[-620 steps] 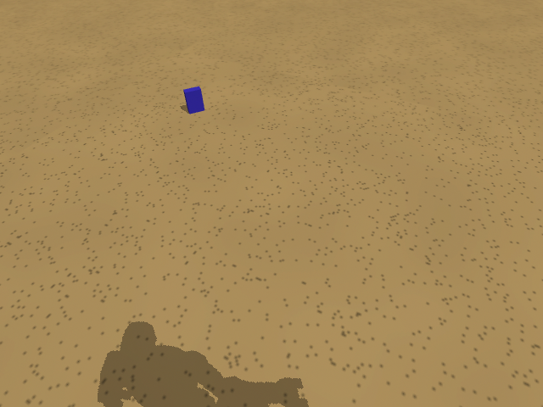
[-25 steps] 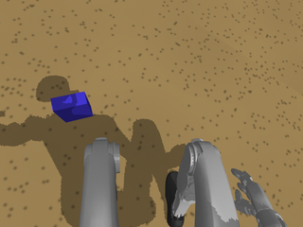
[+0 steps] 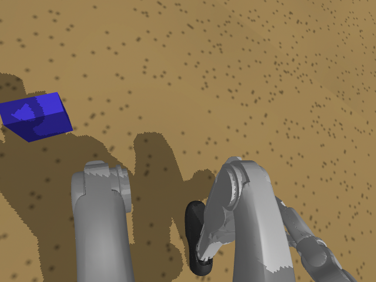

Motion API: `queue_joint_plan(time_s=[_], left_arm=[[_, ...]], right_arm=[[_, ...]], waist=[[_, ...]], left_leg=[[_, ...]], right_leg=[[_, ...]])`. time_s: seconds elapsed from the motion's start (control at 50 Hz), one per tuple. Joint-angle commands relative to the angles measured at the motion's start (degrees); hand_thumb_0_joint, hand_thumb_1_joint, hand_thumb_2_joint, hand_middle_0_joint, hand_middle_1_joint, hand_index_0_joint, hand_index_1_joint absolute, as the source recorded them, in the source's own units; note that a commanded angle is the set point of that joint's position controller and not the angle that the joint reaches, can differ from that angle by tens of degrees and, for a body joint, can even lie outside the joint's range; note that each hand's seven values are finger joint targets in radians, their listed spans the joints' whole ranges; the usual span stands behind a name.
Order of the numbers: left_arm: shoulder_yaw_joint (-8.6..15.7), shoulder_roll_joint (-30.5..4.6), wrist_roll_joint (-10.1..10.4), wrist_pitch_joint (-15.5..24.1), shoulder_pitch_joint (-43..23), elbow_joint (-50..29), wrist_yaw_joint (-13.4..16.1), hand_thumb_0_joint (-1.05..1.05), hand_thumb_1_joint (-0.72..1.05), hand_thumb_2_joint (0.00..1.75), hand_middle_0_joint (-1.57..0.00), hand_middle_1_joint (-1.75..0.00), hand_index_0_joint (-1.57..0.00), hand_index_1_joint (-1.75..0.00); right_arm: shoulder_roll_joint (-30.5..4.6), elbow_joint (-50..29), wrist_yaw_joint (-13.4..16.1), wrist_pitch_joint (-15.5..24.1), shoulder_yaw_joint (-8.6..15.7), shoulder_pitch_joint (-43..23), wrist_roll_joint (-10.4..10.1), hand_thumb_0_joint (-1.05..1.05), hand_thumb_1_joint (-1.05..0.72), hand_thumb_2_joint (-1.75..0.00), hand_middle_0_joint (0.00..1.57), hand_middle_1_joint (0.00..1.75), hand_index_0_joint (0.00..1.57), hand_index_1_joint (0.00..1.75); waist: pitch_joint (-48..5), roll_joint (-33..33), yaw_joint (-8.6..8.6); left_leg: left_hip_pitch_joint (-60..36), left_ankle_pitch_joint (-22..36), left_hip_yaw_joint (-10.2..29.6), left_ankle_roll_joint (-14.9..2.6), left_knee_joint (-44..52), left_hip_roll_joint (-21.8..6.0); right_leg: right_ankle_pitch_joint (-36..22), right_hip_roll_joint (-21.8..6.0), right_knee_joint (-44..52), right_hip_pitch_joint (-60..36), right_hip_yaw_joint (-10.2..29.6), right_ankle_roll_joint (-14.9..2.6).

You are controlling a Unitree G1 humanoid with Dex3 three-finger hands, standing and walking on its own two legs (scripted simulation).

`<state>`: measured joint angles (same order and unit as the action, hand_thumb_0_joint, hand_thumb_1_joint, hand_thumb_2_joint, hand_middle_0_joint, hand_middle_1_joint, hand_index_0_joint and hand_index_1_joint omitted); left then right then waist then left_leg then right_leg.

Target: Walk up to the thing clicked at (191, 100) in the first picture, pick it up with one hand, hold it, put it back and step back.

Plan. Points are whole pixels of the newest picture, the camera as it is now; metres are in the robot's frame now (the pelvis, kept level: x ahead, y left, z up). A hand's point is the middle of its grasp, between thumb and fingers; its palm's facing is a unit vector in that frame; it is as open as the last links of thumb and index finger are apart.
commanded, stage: approach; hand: left
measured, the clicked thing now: (41, 119) +0.44 +0.32 -0.24
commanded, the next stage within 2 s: close in in 0.04 s
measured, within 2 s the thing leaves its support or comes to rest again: neither
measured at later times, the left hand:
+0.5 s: hand (7, 143) +0.37 +0.36 -0.20, palm faces +0.41 -0.91 +0.03, open 17.5 cm
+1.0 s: hand (31, 136) +0.39 +0.32 -0.22, palm faces +0.45 -0.89 +0.01, open 17.3 cm
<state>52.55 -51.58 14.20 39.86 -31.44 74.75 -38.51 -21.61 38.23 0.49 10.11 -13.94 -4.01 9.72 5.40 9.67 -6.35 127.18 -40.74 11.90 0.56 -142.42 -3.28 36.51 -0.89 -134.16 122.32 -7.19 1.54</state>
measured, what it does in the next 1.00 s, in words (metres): stands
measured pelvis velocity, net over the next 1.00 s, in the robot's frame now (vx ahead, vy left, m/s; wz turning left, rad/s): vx -0.02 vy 0.02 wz -0.10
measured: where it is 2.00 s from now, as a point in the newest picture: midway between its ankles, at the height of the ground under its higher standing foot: (155, 260)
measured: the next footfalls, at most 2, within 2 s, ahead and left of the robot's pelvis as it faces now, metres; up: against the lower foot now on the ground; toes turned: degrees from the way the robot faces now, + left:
none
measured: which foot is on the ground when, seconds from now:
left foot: down 0.00-1.00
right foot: down 0.00-1.00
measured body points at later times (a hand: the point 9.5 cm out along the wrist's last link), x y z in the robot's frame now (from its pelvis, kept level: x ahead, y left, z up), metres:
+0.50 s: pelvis -0.01 +0.01 -0.04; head +0.20 +0.19 +0.31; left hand +0.34 +0.40 -0.20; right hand +0.19 -0.23 -0.07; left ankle +0.08 +0.13 -0.29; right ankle +0.12 -0.12 -0.29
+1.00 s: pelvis -0.02 +0.02 -0.04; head +0.20 +0.20 +0.30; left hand +0.36 +0.37 -0.21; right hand +0.14 -0.24 -0.07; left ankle +0.08 +0.13 -0.29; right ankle +0.12 -0.12 -0.29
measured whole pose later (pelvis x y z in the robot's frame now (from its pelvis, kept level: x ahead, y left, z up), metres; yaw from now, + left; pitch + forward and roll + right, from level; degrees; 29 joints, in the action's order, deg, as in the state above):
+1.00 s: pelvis -0.02 +0.02 -0.04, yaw -6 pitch +9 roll -17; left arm 38.4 -48.4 7.9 63.9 -31.6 83.4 -4.3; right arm -22.2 31.6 -7.3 0.0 -28.9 -9.0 20.1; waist 17.6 17.1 -11.7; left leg 125.8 -39.8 21.4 -0.6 -153.7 -2.7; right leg 32.0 2.7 -137.8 117.1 -13.5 3.9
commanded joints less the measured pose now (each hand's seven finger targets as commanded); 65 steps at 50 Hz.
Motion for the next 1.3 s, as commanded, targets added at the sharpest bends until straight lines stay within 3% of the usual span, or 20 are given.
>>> queue_joint_plan(time_s=[0.0,0.04,0.1,0.14,0.2,0.26,0.3,0.34,0.36,0.38,0.4,0.5,0.56,0.66,0.72,0.76,0.84,0.92,1.12,1.28], left_arm=[[2.67,-23.72,2.17,8.77,-5.25,-9.17,1.79,0.00,-0.61,0.01,-0.09,-0.13,-0.12,-0.11],[2.28,-22.42,2.66,10.53,-4.67,-7.36,2.48,0.00,-0.61,0.02,-0.08,-0.14,-0.11,-0.11],[-1.16,-19.19,2.40,12.64,-5.52,-3.86,3.88,0.00,-0.61,0.02,-0.08,-0.15,-0.12,-0.11],[-1.58,-19.86,2.63,14.48,-6.33,-3.18,5.25,0.00,-0.61,0.02,-0.07,-0.15,-0.13,-0.11],[-3.89,-16.64,2.71,16.64,-7.06,-1.25,7.54,0.00,-0.61,0.01,-0.07,-0.15,-0.13,-0.10],[-4.17,-16.48,1.66,18.44,-6.72,-0.20,11.23,0.00,-0.61,0.02,-0.06,-0.14,-0.13,-0.09],[-5.99,-14.68,0.44,19.92,-8.13,-1.68,13.86,0.00,-0.61,0.02,-0.06,-0.14,-0.12,-0.09],[-5.64,-15.76,-1.00,20.98,-8.18,-4.08,16.58,0.00,-0.61,0.02,-0.06,-0.13,-0.13,-0.08],[-6.73,-14.36,-1.82,21.34,-7.95,-4.15,17.87,0.00,-0.61,0.01,-0.06,-0.13,-0.13,-0.07],[-6.31,-14.13,-2.33,21.46,-6.00,-3.78,18.91,0.00,-0.61,0.02,-0.06,-0.13,-0.13,-0.08],[-7.78,-12.76,-2.69,21.86,-6.87,-4.67,19.79,0.00,-0.61,0.02,-0.06,-0.13,-0.12,-0.07],[-9.60,-10.40,-3.29,22.49,-5.83,-2.83,23.87,0.00,-0.61,0.02,-0.06,-0.12,-0.12,-0.06],[-11.67,-7.91,-3.32,23.40,-6.98,-1.62,26.05,0.00,-0.61,0.02,-0.05,-0.11,-0.12,-0.06],[-13.26,-7.61,-3.58,25.47,-8.43,0.18,28.93,0.00,-0.61,0.04,-0.05,-0.11,-0.11,-0.05],[-13.16,-7.76,-3.55,26.75,-8.41,0.83,30.88,0.00,-0.61,0.05,-0.06,-0.10,-0.12,-0.06],[-13.04,-8.20,-3.96,27.38,-8.74,1.25,32.04,0.00,-0.61,0.06,-0.07,-0.11,-0.12,-0.07],[-14.83,-8.29,-5.54,27.93,-9.45,1.35,33.31,0.00,-0.56,0.10,-0.09,-0.09,-0.11,-0.07],[-13.11,-8.94,-5.68,28.38,-8.06,1.60,34.98,0.00,-0.52,0.12,-0.09,-0.08,-0.10,-0.07],[-15.15,-8.74,-6.77,28.81,-10.86,1.80,37.33,0.00,-0.43,0.15,-0.08,-0.08,-0.09,-0.07],[-15.26,-9.79,-6.75,28.64,-11.45,3.11,38.36,0.00,-0.40,0.18,-0.08,-0.08,-0.08,-0.08]], right_arm=[[-17.45,-2.15,0.43,-1.15,3.82,3.32,1.51,0.00,-0.90,-0.89,0.20,0.30,0.20,0.30],[-17.83,-2.19,0.32,-1.83,2.65,2.15,2.39,0.00,-0.90,-0.89,0.20,0.30,0.20,0.30],[-18.03,-2.60,0.10,-2.74,0.97,0.30,3.48,0.00,-0.90,-0.89,0.20,0.30,0.20,0.30],[-18.61,-2.70,-0.14,-3.16,-0.28,-0.47,4.10,0.00,-0.90,-0.89,0.20,0.30,0.20,0.30],[-19.01,-3.12,-0.65,-3.82,-1.70,-1.59,4.97,0.00,-0.90,-0.89,0.20,0.30,0.20,0.30],[-19.67,-3.51,-1.33,-4.57,-2.92,-2.15,6.11,0.00,-0.90,-0.89,0.20,0.30,0.20,0.30],[-20.18,-3.83,-1.86,-5.16,-3.11,-2.82,6.76,0.00,-0.90,-0.89,0.20,0.30,0.20,0.30],[-20.63,-4.05,-2.39,-5.65,-3.22,-2.58,7.46,0.00,-0.90,-0.89,0.20,0.30,0.20,0.30],[-20.82,-4.29,-2.66,-6.18,-3.11,-2.85,7.55,0.00,-0.90,-0.89,0.20,0.30,0.20,0.30],[-20.61,-4.35,-3.00,-6.38,-3.17,-2.95,7.89,0.00,-0.90,-0.89,0.20,0.30,0.20,0.30],[-20.66,-4.38,-3.30,-6.77,-3.19,-3.28,7.89,0.00,-0.90,-0.89,0.20,0.30,0.20,0.30],[-20.78,-5.42,-4.36,-7.75,-3.73,-3.61,7.99,0.00,-0.90,-0.89,0.20,0.30,0.20,0.30],[-20.85,-6.32,-4.97,-8.16,-4.30,-4.34,8.60,0.00,-0.91,-0.89,0.20,0.30,0.20,0.30],[-20.96,-7.62,-5.68,-8.62,-5.29,-5.39,9.19,0.00,-0.91,-0.89,0.20,0.30,0.20,0.30],[-20.90,-7.98,-6.03,-8.87,-5.91,-5.28,9.54,0.00,-0.90,-0.89,0.20,0.30,0.20,0.30],[-21.01,-7.92,-6.24,-9.11,-6.46,-4.62,9.87,0.00,-0.90,-0.89,0.20,0.30,0.20,0.30],[-21.20,-7.75,-6.20,-9.91,-6.78,-5.18,10.18,0.00,-0.89,-0.90,0.20,0.30,0.20,0.30],[-21.45,-7.81,-6.53,-10.48,-7.20,-5.02,10.62,0.00,-0.89,-0.90,0.20,0.30,0.20,0.30],[-21.35,-7.70,-6.71,-11.34,-8.01,-5.33,11.04,0.00,-0.89,-0.90,0.20,0.30,0.20,0.30],[-21.07,-7.60,-6.71,-11.70,-8.55,-5.62,11.07,0.00,-0.89,-0.90,0.20,0.30,0.20,0.30]], waist=[[-37.55,-27.09,2.14],[-36.66,-26.86,1.00],[-32.47,-26.36,-0.92],[-31.85,-25.85,-1.83],[-29.38,-24.73,-3.31],[-28.67,-26.31,-3.57],[-27.38,-28.42,-4.45],[-27.80,-30.42,-4.46],[-26.53,-31.22,-4.86],[-26.31,-31.28,-4.13],[-24.78,-31.98,-5.17],[-20.72,-27.18,-6.54],[-18.99,-24.82,-8.22],[-16.84,-23.10,-9.15],[-17.56,-22.45,-8.88],[-18.94,-23.36,-9.06],[-16.54,-25.51,-9.86],[-18.18,-26.28,-9.49],[-17.17,-25.16,-11.52],[-17.00,-23.67,-11.50]], left_leg=[[-29.37,11.41,-3.93,0.65,17.23,-0.72],[-28.61,12.11,-3.57,0.65,15.52,-0.75],[-26.56,9.57,-2.70,0.73,14.56,-1.00],[-25.60,9.68,-2.19,0.72,13.08,-1.07],[-25.54,8.95,-1.25,0.90,12.15,-1.34],[-26.80,10.37,-0.19,1.48,11.91,-1.61],[-27.73,10.69,0.62,1.99,12.21,-1.78],[-29.00,12.08,0.87,2.36,12.14,-1.75],[-29.05,10.98,1.60,2.62,12.95,-1.85],[-28.87,11.53,1.50,2.67,12.73,-1.78],[-28.16,10.32,1.68,2.66,12.94,-1.75],[-22.54,5.00,2.06,1.62,12.25,-1.52],[-20.74,3.21,2.96,1.25,11.69,-1.60],[-18.59,-1.04,3.58,0.65,11.49,-1.68],[-18.96,-1.03,3.95,0.67,11.26,-1.81],[-20.65,2.45,4.29,1.04,11.14,-1.89],[-20.54,2.70,4.44,1.24,11.57,-2.13],[-22.79,4.53,5.17,1.73,11.59,-2.35],[-21.44,4.35,5.59,1.44,10.81,-2.46],[-19.59,3.77,5.00,0.87,9.72,-2.44]], right_leg=[[-6.17,3.07,7.34,-14.68,-4.75,-3.25],[-7.20,3.23,6.89,-15.49,-5.23,-3.06],[-5.79,3.62,6.30,-14.32,-6.43,-2.99],[-6.61,3.82,5.63,-15.20,-7.16,-2.81],[-6.32,4.15,5.44,-14.81,-8.22,-2.54],[-7.94,4.24,4.25,-15.34,-9.33,-2.42],[-8.61,4.06,3.37,-14.48,-9.96,-2.38],[-10.01,4.16,3.01,-15.62,-10.45,-2.28],[-9.24,4.00,2.37,-14.24,-10.98,-2.34],[-9.80,4.20,2.35,-14.71,-10.94,-2.37],[-9.27,4.11,2.51,-14.08,-11.11,-2.33],[-6.94,4.36,3.87,-14.51,-11.60,-1.93],[-6.17,4.42,4.00,-14.38,-11.90,-1.68],[-3.64,4.77,4.61,-14.37,-12.04,-1.44],[-3.83,5.06,4.46,-14.94,-12.14,-1.41],[-6.40,5.18,3.85,-16.45,-12.25,-1.42],[-6.80,5.24,3.65,-15.57,-12.47,-1.57],[-8.33,5.29,3.13,-16.86,-12.87,-1.42],[-9.10,5.69,3.93,-17.52,-13.55,-1.27],[-8.81,6.14,4.88,-18.54,-13.39,-1.25]])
